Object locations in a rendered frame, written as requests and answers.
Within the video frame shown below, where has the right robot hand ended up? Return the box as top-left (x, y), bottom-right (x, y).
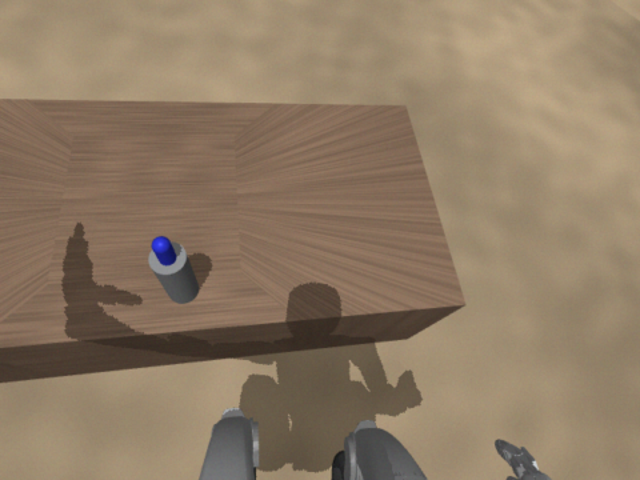
top-left (495, 439), bottom-right (552, 480)

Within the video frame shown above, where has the bottle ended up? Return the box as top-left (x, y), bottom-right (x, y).
top-left (148, 236), bottom-right (199, 304)

